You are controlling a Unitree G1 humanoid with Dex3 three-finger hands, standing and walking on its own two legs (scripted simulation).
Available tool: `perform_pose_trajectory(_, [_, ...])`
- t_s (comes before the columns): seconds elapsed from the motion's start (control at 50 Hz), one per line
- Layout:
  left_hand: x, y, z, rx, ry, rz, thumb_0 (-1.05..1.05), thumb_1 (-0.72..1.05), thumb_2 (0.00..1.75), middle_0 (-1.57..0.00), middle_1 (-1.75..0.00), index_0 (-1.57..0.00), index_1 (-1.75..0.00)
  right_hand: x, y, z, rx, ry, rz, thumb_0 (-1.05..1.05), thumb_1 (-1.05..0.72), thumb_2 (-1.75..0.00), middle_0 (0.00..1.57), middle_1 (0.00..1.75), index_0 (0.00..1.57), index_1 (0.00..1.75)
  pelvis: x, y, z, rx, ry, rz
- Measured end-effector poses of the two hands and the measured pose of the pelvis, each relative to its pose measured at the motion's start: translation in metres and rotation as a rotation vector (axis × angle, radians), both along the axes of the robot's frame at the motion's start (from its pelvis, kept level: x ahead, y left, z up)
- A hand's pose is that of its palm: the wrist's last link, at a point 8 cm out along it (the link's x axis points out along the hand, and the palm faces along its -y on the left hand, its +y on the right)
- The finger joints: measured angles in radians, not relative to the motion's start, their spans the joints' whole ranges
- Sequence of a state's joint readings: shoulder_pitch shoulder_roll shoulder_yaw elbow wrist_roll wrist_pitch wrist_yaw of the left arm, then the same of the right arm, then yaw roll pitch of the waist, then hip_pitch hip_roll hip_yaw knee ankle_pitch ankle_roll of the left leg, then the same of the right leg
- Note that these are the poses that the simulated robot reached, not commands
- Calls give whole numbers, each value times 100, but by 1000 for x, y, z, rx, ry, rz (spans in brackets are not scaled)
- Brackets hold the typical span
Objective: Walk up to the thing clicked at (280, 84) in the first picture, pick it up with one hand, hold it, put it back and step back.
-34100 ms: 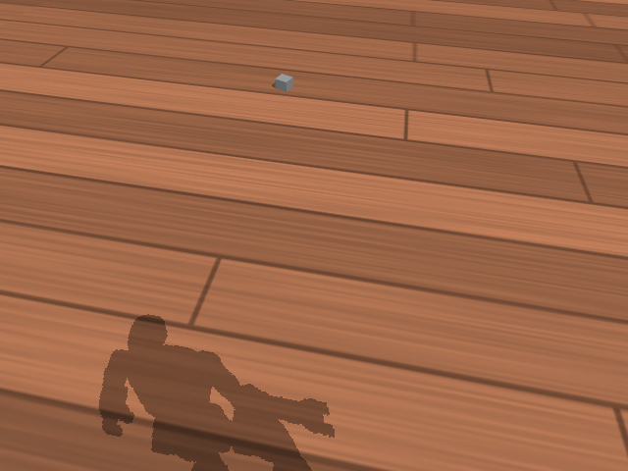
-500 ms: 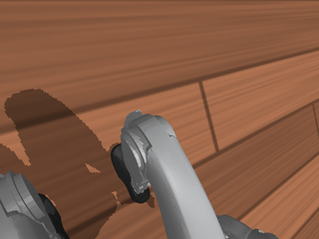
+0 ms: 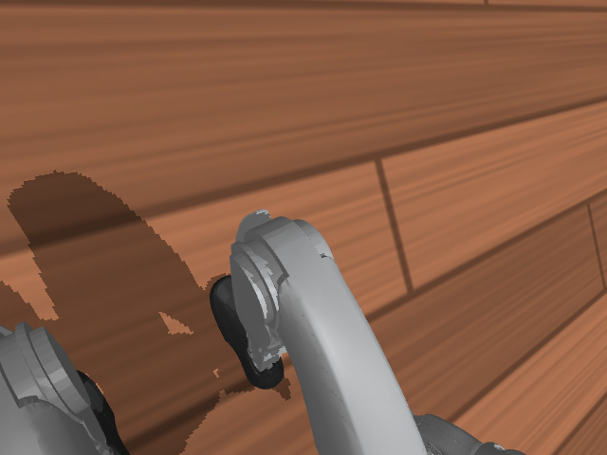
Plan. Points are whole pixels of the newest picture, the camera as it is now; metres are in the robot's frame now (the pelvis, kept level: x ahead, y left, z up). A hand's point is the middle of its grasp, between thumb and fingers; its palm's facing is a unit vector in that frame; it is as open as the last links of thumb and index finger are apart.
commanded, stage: withdraw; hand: left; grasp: from above
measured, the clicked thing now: out of the picture +0.46 +0.30 -0.29
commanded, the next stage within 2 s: home in 0.94 s
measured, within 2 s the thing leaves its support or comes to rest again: rests again in 0.28 s
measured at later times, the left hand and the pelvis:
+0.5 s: hand out of the picture +0.47 +0.31 -0.17, palm faces -0.06 -0.37 -0.93, open 13.3 cm; pelvis +0.00 +0.00 +0.02, yaw +1 degrees
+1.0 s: hand out of the picture +0.45 +0.28 -0.13, palm faces -0.51 -0.18 -0.84, open 14.1 cm; pelvis +0.00 -0.01 +0.03, yaw +6 degrees
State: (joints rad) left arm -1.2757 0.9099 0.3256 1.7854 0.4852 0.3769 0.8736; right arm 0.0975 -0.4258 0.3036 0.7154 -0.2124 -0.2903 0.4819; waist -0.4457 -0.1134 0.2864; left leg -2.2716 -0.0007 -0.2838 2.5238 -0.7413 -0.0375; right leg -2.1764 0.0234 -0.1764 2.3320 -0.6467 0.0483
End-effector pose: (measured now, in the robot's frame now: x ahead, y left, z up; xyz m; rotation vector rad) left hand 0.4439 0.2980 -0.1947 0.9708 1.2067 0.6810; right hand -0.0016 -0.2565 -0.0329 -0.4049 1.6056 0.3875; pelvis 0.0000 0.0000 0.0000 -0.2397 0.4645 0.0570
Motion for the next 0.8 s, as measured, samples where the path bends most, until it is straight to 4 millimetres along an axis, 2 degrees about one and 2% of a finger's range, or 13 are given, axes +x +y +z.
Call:
perform_pose_trajectory(0.24, [2, 1, -3, -11, -3, 2, 0, -27, 82, -30, -75, -28, -77, 6, -1, -5, 7, 0, 1, 0, -89, -89, 20, 30, 20, 30, 3, -1, -2, 3, 5, 1])
perform_pose_trajectory(0.34, [10, 7, 8, -3, -36, -40, 0, -30, 81, -27, -80, -27, -80, 12, -1, -9, 19, -13, -18, 0, -90, -89, 20, 30, 20, 30, 2, -1, 2, 9, 35, -5])
perform_pose_trajectory(0.4, [18, 11, 29, 23, -77, -108, 0, -33, 82, -25, -82, -25, -82, 18, -1, -10, 23, -37, -42, 0, -90, -89, 20, 30, 20, 30, 2, -2, 7, 19, 64, -6])
perform_pose_trajectory(0.48, [22, 17, 70, 58, -108, -211, 0, -36, 85, -23, -85, -23, -84, 33, -4, -13, 19, -104, -88, 0, -91, -89, 20, 30, 20, 30, 4, -3, 15, 32, 109, -1])
perform_pose_trajectory(0.62, [12, 27, 137, 107, -10, -390, 0, -38, 87, -21, -86, -21, -86, 59, -14, -24, -7, -251, -153, 0, -91, -90, 20, 30, 20, 30, 4, -4, 25, 67, 133, 19])
perform_pose_trajectory(0.7, [11, 21, 159, 77, 41, -490, 0, -39, 88, -20, -88, -20, -88, 63, -17, -27, -22, -292, -157, 0, -91, -90, 20, 30, 20, 30, -1, -5, 31, 93, 118, 35])
perform_pose_trajectory(0.8, [20, 5, 167, 47, 80, -670, 0, -44, 93, -15, -94, -15, -93, 56, -17, -26, -55, -300, -160, 0, -91, -90, 20, 30, 20, 30, -5, -8, 35, 110, 104, 46])
